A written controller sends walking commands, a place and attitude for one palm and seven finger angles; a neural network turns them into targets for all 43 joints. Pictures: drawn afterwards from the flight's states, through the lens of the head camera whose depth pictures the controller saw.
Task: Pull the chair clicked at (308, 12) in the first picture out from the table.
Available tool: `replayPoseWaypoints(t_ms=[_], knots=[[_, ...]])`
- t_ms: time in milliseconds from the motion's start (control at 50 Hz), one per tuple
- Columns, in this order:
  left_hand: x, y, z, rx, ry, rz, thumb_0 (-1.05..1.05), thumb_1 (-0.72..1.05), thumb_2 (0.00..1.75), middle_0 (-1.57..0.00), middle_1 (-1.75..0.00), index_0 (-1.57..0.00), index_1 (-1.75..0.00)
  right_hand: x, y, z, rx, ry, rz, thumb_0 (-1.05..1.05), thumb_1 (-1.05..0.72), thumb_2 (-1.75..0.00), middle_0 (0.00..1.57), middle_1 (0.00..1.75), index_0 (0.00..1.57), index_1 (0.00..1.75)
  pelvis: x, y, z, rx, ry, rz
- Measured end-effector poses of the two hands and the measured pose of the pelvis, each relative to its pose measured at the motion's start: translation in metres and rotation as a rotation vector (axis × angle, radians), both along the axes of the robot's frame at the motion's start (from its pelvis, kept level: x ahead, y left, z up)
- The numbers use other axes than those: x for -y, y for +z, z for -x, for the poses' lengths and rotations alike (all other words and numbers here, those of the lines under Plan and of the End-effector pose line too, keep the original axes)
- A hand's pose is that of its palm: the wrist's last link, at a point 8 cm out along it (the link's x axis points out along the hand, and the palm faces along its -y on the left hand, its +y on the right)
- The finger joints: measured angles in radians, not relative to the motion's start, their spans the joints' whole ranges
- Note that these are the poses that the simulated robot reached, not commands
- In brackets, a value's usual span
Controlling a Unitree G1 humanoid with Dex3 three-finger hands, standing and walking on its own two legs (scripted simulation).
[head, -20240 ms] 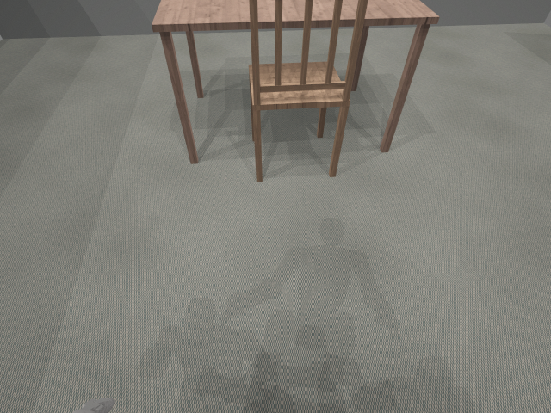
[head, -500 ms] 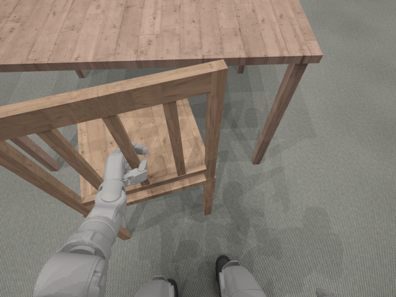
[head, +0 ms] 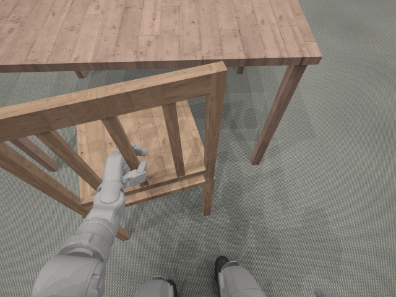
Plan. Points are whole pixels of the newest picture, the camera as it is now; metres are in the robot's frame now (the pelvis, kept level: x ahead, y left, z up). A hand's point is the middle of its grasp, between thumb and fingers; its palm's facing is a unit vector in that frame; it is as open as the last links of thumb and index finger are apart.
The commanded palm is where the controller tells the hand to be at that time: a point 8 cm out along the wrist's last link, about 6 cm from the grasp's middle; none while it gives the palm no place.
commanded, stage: step backward, pulling the chair out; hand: left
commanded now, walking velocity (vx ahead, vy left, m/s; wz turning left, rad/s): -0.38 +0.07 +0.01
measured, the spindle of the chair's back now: (130, 157) +0.41 +0.15 -0.04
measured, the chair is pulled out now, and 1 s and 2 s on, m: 0.15 0.15 0.15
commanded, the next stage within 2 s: none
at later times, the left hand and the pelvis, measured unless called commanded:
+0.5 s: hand (140, 172) +0.38 +0.13 -0.06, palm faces +0.02 -0.98 -0.22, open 5.3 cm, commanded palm +0.38 +0.18 -0.05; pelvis +0.00 +0.00 +0.00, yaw +0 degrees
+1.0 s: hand (140, 172) +0.38 +0.13 -0.06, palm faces +0.02 -0.98 -0.22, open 5.3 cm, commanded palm +0.38 +0.18 -0.05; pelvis +0.00 +0.00 +0.00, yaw +0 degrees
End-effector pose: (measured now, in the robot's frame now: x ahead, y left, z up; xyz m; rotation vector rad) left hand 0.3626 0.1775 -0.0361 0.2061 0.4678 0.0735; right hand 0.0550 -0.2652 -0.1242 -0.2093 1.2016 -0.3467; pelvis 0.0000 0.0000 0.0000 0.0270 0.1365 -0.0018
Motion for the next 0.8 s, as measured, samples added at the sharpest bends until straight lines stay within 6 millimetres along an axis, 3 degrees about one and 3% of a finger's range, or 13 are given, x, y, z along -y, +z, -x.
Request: replayPoseWaypoints(t_ms=[300,800], knots=[[-0.001,0.0,0.0,-0.004,-0.012,0.002,-0.02,0.67,0.74,-0.27,-1.14,-0.5,-1.45,-0.002,0.004,-0.003,0.007,0.006,0.013,0.0,-0.91,-0.9,0.21,0.3,0.2,0.3,-0.005,0.002,0.0,0.003,0.005,0.002],[0.001,0.001,0.0,-0.009,0.02,-0.006,-0.02,0.65,0.77,-0.29,-1.13,-0.5,-1.45,0.008,0.001,0.004,0.009,0.0,0.004,0.0,-0.91,-0.9,0.21,0.3,0.2,0.3,0.004,0.001,0.002,0.011,0.005,0.003]])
